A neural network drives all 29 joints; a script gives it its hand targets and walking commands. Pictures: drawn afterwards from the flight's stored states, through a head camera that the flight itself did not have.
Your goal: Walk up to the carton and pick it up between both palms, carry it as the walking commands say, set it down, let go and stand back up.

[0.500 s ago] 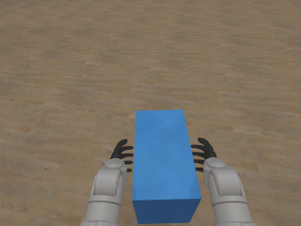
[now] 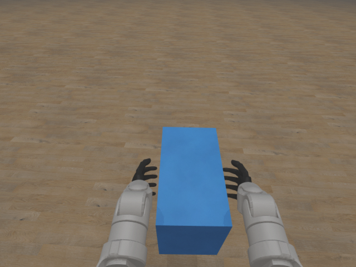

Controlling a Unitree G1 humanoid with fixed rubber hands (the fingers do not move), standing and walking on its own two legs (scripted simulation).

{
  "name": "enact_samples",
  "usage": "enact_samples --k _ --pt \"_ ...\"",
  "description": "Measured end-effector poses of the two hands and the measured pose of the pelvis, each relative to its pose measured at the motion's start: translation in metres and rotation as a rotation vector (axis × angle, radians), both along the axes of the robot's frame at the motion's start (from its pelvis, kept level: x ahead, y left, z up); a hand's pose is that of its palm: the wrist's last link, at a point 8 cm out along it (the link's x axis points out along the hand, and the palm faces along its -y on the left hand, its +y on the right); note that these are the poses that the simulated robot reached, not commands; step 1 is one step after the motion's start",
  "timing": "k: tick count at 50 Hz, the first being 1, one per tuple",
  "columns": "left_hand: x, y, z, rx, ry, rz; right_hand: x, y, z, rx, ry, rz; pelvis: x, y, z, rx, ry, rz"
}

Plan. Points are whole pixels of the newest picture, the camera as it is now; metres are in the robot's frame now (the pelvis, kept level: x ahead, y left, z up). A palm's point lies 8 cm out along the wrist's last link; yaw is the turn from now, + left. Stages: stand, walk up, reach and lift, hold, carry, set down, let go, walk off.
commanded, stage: set down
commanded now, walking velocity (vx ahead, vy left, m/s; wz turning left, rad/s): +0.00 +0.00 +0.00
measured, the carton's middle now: (188, 188) +0.38 +0.01 -0.03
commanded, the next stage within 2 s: none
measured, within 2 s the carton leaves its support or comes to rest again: neither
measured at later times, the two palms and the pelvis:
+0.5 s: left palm (144, 191) +0.36 +0.13 -0.03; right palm (233, 193) +0.37 -0.11 -0.03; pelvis +0.04 +0.01 +0.00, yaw -1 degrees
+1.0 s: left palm (141, 212) +0.35 +0.15 -0.12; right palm (220, 208) +0.37 -0.09 -0.11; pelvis +0.02 +0.00 -0.04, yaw +2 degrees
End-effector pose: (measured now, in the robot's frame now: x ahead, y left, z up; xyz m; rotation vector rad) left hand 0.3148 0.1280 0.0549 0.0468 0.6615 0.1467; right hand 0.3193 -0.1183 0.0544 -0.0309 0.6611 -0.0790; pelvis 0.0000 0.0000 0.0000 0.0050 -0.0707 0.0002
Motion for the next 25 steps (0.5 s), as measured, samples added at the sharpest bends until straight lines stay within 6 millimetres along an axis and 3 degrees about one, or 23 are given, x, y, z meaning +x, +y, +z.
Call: enact_samples --k 12,25 --pt "0.017 0.005 -0.034 0.007 0.052 0.01 0.015 0.005 -0.033 -0.003 0.06 0.01 0.006 0.007 -0.001 -0.004 0.004 -0.014" --pt "0.047 0.004 -0.082 0.016 0.055 0.029 0.046 0.004 -0.08 -0.018 0.068 0.025 0.035 0.006 -0.002 -0.01 0.082 -0.01"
